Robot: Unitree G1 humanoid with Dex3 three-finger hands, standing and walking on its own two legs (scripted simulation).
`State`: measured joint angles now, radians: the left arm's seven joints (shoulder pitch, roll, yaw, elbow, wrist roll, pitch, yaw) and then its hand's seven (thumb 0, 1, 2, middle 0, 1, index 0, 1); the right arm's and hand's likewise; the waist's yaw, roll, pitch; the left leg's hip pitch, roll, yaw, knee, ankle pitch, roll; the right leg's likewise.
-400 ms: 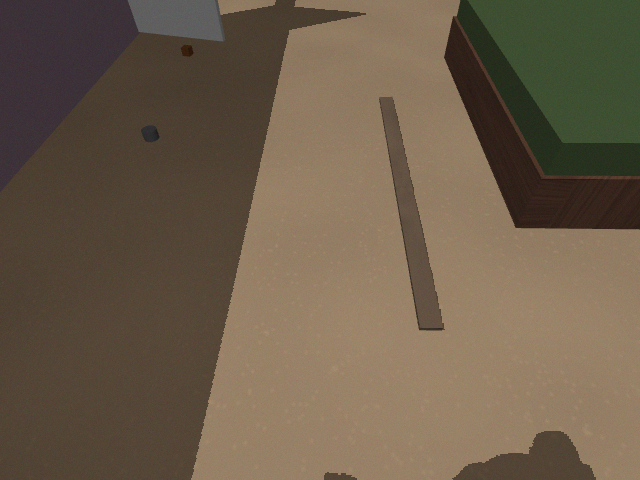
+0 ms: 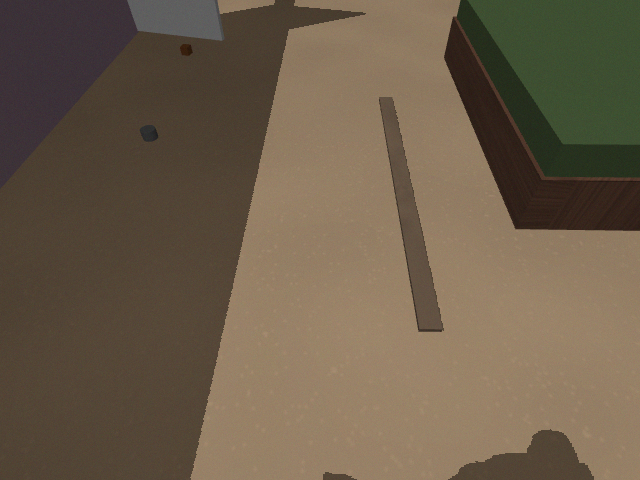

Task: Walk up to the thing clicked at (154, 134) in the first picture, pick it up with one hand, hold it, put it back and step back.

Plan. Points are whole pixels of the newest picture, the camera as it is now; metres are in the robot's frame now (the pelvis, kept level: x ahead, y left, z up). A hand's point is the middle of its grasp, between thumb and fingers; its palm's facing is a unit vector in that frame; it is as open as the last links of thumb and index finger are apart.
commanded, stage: stand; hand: left
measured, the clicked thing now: (149, 133) +1.96 +1.01 -0.75
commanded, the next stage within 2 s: walk up in 0.72 s
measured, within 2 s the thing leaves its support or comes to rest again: neither
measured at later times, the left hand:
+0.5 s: hand out of the picture +0.08 +0.25 -0.16, palm faces -0.02 -0.94 -0.34, open 7.4 cm
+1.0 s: hand out of the picture +0.06 +0.36 -0.15, palm faces +0.14 -0.90 -0.41, open 7.4 cm
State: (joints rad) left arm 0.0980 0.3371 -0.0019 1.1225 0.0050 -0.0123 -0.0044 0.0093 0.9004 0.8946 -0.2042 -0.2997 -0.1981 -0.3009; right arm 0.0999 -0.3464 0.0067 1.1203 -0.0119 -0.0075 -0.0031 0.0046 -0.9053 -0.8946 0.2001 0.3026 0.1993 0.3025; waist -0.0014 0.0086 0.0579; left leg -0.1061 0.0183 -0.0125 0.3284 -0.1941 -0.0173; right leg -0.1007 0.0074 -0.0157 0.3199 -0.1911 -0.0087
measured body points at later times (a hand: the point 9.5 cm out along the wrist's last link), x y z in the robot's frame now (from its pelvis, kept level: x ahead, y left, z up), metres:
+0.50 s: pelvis +0.00 +0.00 +0.00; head +0.02 +0.00 +0.45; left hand +0.08 +0.30 -0.13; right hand +0.08 -0.30 -0.14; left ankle -0.01 +0.13 -0.75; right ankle -0.01 -0.11 -0.75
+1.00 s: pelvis +0.05 +0.05 -0.01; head +0.05 +0.06 +0.44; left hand +0.05 +0.41 -0.12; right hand +0.19 -0.28 -0.10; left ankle +0.12 +0.23 -0.72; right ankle -0.01 -0.11 -0.75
